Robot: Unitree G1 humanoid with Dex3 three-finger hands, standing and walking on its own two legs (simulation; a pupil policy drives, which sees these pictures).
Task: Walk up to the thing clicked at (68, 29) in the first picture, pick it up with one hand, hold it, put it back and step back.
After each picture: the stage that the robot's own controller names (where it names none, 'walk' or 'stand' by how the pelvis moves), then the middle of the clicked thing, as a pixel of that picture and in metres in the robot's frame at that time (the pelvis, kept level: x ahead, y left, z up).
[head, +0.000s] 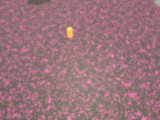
stand; (69, 32) +1.61 +0.17 -0.72
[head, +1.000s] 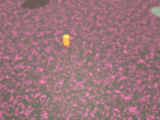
walk; (66, 40) +1.48 +0.14 -0.72
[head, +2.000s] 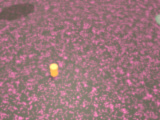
walk; (54, 70) +0.90 +0.20 -0.72
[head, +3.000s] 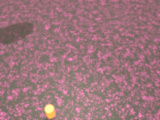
walk; (50, 111) +0.52 +0.22 -0.71
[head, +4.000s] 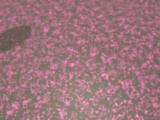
stand; out of the picture +0.36 +0.24 -0.70
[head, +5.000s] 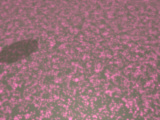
stand; out of the picture +0.33 +0.21 -0.72
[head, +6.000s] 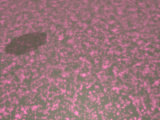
stand; out of the picture +0.35 +0.17 -0.71
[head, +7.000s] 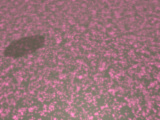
stand; out of the picture +0.37 +0.20 -0.73
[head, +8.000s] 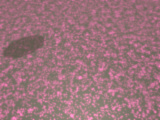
stand; out of the picture +0.35 +0.21 -0.73
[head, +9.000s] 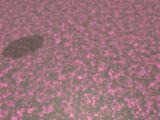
stand; out of the picture +0.35 +0.21 -0.73
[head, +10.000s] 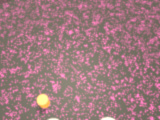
go down; (43, 101) +0.38 +0.21 -0.56
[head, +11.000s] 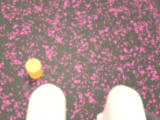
go down; (34, 69) +0.43 +0.22 -0.32
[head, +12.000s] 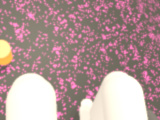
close in; (1, 53) +0.43 +0.25 -0.26
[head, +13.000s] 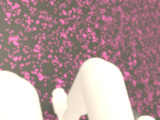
close in; out of the picture +0.42 +0.27 -0.23
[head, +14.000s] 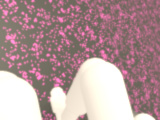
close; out of the picture +0.41 +0.28 -0.23
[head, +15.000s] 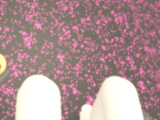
lift; out of the picture +0.34 +0.28 -0.13
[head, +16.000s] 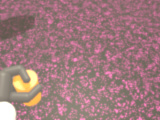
hold; (28, 88) +0.32 +0.18 +0.02
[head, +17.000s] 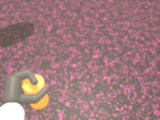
hold; (36, 92) +0.32 +0.17 -0.01
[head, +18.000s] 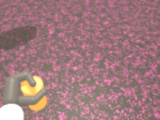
hold; (34, 94) +0.32 +0.18 -0.01
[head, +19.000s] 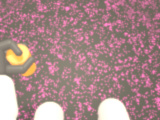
crouch; (22, 61) +0.42 +0.20 -0.08
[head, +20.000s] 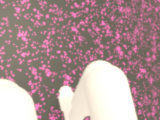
lower; out of the picture +0.45 +0.27 -0.23
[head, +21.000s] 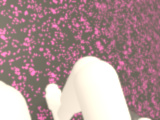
lower; out of the picture +0.44 +0.30 -0.23
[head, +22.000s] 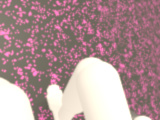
lower; out of the picture +0.44 +0.29 -0.24
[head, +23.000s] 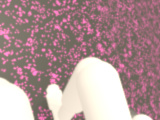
lower; out of the picture +0.44 +0.29 -0.24
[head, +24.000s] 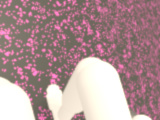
loosen; out of the picture +0.43 +0.29 -0.24
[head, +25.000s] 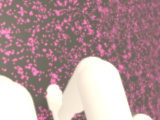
withdraw; out of the picture +0.42 +0.28 -0.24
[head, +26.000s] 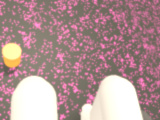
walk; (12, 56) +0.44 +0.24 -0.28
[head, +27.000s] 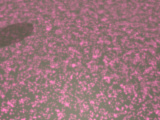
stand; out of the picture +0.39 +0.19 -0.64
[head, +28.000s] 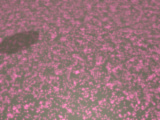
stand; out of the picture +0.38 +0.20 -0.67
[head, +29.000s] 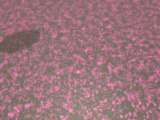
stand; out of the picture +0.38 +0.19 -0.67
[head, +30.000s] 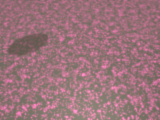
walk; out of the picture +0.40 +0.20 -0.72
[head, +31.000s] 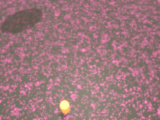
walk; (65, 107) +0.44 +0.14 -0.71
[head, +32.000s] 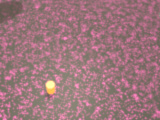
walk; (50, 87) +0.62 +0.19 -0.71
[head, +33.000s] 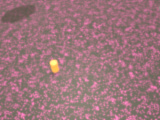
stand; (54, 66) +0.93 +0.32 -0.69
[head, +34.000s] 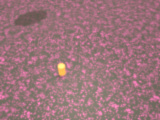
stand; (61, 69) +0.99 +0.22 -0.72
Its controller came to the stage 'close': yes
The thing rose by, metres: 0.71
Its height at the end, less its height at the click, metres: +0.00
